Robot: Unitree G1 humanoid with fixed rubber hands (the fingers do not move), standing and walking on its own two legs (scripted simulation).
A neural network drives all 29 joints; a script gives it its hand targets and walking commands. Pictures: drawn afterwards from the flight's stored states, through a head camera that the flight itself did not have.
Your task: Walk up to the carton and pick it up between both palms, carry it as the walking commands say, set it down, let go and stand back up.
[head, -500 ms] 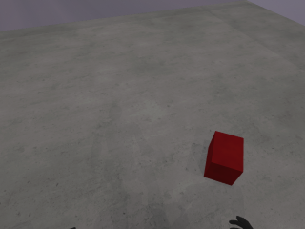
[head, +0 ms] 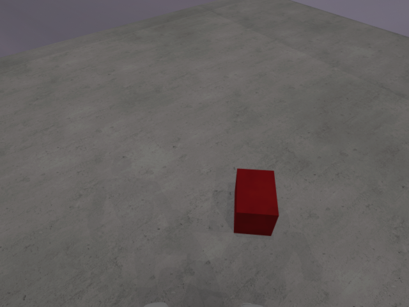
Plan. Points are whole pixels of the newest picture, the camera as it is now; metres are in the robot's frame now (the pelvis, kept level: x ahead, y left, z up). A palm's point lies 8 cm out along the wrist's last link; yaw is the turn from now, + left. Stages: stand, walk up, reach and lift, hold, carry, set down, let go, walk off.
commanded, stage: walk up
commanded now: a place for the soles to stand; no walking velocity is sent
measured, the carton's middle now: (253, 201) +0.72 -0.20 -0.63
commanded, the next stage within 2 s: none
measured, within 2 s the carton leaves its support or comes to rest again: neither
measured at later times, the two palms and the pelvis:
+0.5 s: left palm (82, 277) +0.20 +0.28 -0.10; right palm out of the picture +0.15 -0.32 -0.07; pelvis +0.11 +0.00 +0.01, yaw -6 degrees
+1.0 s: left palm (112, 229) +0.32 +0.25 -0.10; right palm (378, 266) +0.24 -0.36 -0.09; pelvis +0.21 -0.04 +0.00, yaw -9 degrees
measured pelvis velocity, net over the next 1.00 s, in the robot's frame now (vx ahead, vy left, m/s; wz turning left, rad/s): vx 0.21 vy -0.04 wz -0.16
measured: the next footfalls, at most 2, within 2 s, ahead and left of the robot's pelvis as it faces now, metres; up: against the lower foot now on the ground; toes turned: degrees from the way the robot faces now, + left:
left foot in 0.26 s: +0.17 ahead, +0.13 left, +0.00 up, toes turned +4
right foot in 0.64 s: +0.26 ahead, -0.18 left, +0.00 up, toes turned -9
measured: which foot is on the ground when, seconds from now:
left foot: up 0.00-0.24, down 0.26-0.62, up 0.64-0.98, down 1.00-1.00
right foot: down 0.00-0.26, up 0.28-0.62, down 0.64-1.00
